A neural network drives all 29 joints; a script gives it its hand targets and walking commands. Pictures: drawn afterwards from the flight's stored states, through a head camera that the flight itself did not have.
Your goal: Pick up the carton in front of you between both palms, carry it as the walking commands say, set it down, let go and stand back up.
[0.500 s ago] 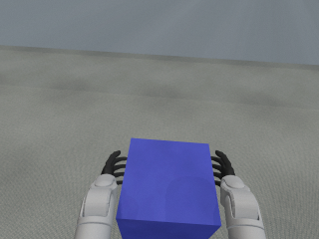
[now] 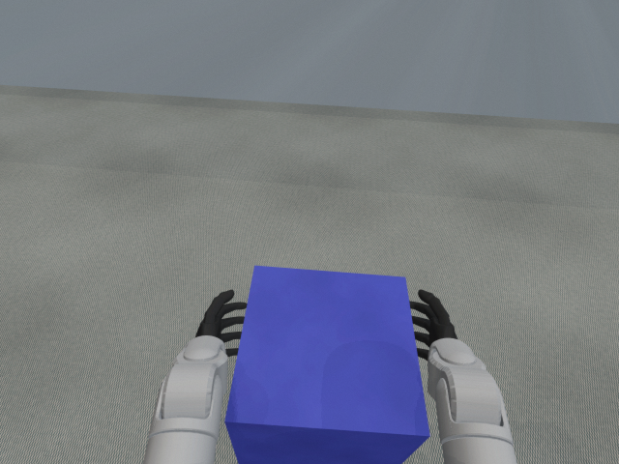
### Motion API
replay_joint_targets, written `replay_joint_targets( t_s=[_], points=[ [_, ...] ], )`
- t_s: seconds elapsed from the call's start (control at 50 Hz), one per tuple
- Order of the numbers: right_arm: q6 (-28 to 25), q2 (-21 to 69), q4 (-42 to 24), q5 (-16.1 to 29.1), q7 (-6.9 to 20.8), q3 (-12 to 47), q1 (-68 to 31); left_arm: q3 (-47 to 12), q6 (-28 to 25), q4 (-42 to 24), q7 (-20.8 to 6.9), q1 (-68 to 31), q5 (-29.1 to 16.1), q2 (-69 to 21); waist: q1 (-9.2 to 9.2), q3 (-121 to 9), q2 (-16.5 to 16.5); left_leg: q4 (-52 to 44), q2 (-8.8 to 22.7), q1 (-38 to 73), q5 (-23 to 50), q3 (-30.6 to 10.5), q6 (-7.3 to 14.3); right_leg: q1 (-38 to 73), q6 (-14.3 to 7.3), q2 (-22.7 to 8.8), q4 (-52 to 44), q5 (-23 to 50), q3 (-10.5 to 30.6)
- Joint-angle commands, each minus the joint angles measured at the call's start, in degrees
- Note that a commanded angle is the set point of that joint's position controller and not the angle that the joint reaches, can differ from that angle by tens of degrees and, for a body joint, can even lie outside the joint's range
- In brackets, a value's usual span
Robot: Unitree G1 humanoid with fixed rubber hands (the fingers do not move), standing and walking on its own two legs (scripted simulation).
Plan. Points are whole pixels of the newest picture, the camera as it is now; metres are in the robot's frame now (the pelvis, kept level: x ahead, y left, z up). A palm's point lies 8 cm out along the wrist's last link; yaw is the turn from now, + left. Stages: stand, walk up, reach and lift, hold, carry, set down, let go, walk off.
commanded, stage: carry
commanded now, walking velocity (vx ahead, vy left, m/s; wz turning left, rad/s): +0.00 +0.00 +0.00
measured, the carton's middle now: (320, 379) +0.28 +0.00 -0.05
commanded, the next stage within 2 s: hold in 0.26 s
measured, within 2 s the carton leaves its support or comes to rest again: neither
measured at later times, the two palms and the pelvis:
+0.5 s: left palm (242, 344) +0.28 +0.11 +0.04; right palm (481, 384) +0.24 -0.19 +0.04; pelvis -0.01 +0.01 +0.01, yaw -9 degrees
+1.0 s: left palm (210, 333) +0.29 +0.15 +0.04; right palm (449, 379) +0.23 -0.14 +0.06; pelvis -0.01 +0.07 +0.01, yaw -13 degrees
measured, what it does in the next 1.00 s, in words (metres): shifts its weight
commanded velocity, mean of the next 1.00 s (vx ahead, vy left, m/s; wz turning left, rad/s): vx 0.00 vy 0.00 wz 0.00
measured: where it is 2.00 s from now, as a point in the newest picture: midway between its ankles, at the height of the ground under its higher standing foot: outside the picture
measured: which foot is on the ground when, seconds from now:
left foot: down 0.00-1.00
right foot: down 0.00-1.00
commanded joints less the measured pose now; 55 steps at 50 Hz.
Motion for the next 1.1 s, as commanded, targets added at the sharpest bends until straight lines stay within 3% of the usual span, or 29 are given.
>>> replay_joint_targets(
  t_s=[0.0, 0.24, 0.26, 0.28, 0.3, 0.32, 0.34, 0.36, 0.44, 0.48, 0.54, 0.64, 0.76, 1.08],
  points=[
    [-1.8, 52.0, -3.6, 14.2, 12.7, 32.4, -23.9, -32.7, -3.3, -7.2, -13.5, -28.7, -15.5, -50.3, 0.05, -14.8, 0.2, -1.8, 5.0, 11.1, 10.0, -6.2, 0.6, -0.9, -0.4, -7.5, -6.3, 14.2, 6.7],
    [-1.8, 52.1, -3.5, 14.2, 12.7, 32.5, -23.9, -32.6, -3.3, -7.1, -13.6, -28.7, -15.5, -50.3, 0.08, -14.8, 0.0, -1.6, 4.9, 10.9, 9.8, -6.0, 0.4, -1.0, -0.5, -7.6, -6.1, 15.2, 6.7],
    [-2.9, 53.2, -1.0, 13.6, 12.9, 30.9, -19.3, -31.2, -3.4, -8.5, -13.5, -22.0, -14.9, -50.2, 0.62, -6.6, -7.5, -2.0, -11.3, 28.7, 16.9, -14.1, 1.9, -6.6, -0.3, 1.8, -11.3, 32.5, 18.3],
    [-4.7, 51.7, -1.6, 11.8, 11.9, 29.8, -17.7, -31.4, -4.4, -10.8, -13.3, -24.1, -14.9, -47.1, -2.09, -9.4, -7.2, -2.2, -9.5, 29.9, 20.8, -16.3, 1.3, -4.3, 0.2, 2.6, -10.4, 35.6, 18.7],
    [-5.0, 50.8, -1.1, 10.6, 11.4, 28.9, -16.4, -32.1, -4.6, -10.9, -13.5, -24.2, -15.2, -48.0, -1.30, -10.1, -3.0, -3.4, -10.4, 24.4, 21.8, -16.4, 0.7, 4.7, 0.7, 3.2, -9.1, 40.3, 18.8],
    [-5.5, 50.2, -0.3, 9.8, 10.8, 27.1, -16.4, -32.9, -4.9, -11.4, -13.9, -26.1, -15.8, -47.2, -2.39, -11.8, -3.5, -4.3, -10.4, 22.9, 21.1, -16.5, 0.2, 9.1, 0.7, 3.4, -9.8, 38.4, 18.4],
    [-5.8, 50.7, -0.8, 9.8, 10.7, 27.4, -17.5, -33.9, -5.2, -11.3, -14.0, -26.6, -15.9, -48.2, -2.02, -11.9, -1.9, -5.0, -10.8, 21.9, 19.3, -15.7, -0.2, 10.6, 1.0, 3.4, -9.8, 38.8, 18.0],
    [-6.0, 51.1, -0.2, 9.9, 10.4, 27.2, -18.2, -34.3, -5.4, -10.8, -14.2, -27.4, -16.0, -47.6, -2.29, -12.1, -2.3, -5.3, -10.8, 21.4, 17.0, -15.5, -0.5, 12.1, 0.8, 3.5, -10.9, 34.4, 17.9],
    [-5.7, 52.8, -1.7, 12.7, 12.2, 31.4, -24.2, -32.4, -5.8, -7.8, -13.8, -26.6, -14.2, -49.4, 1.37, -10.4, -1.9, -6.4, -11.7, 20.0, 11.1, -14.6, 0.0, 11.3, 2.7, 3.8, -11.2, 29.1, 17.1],
    [-5.4, 53.4, -0.6, 13.4, 13.4, 32.0, -27.1, -31.2, -5.8, -5.6, -13.7, -27.4, -13.2, -50.6, 1.90, -8.5, -2.7, -6.4, -11.8, 22.5, 7.3, -14.3, 0.4, 6.1, 3.0, 3.8, -12.1, 21.6, 16.8],
    [-5.0, 54.1, 2.0, 14.1, 14.9, 31.4, -28.9, -29.1, -5.4, -2.6, -13.7, -27.6, -11.7, -51.8, 2.79, -6.3, -2.2, -6.4, -11.5, 25.6, 5.7, -14.1, 0.5, 0.8, 2.6, 3.9, -12.8, 16.1, 16.6],
    [-4.9, 54.9, 6.4, 12.7, 15.9, 28.0, -29.2, -29.0, -4.6, -0.9, -14.6, -30.7, -11.9, -53.8, 1.28, -4.7, -1.0, -6.9, -10.7, 31.5, 4.4, -14.0, -0.1, -5.8, 0.6, 3.9, -14.6, 9.6, 16.5],
    [-5.2, 56.2, 7.9, 11.0, 16.3, 24.9, -29.4, -30.4, -4.3, -0.9, -16.0, -34.4, -13.5, -55.5, -0.55, -6.5, 0.8, -8.4, -8.8, 33.0, 1.5, -15.5, -1.0, -6.0, -0.7, 5.3, -14.2, 6.4, 15.8],
    [-5.8, 56.0, 11.5, 9.5, 18.1, 20.8, -34.3, -26.5, -3.9, 3.8, -16.8, -37.6, -12.6, -56.2, 0.24, -5.5, 1.9, -11.2, -6.0, 32.5, -6.8, -19.0, -1.5, -6.1, -1.1, 5.7, -12.2, 3.3, 15.6]
  ],
)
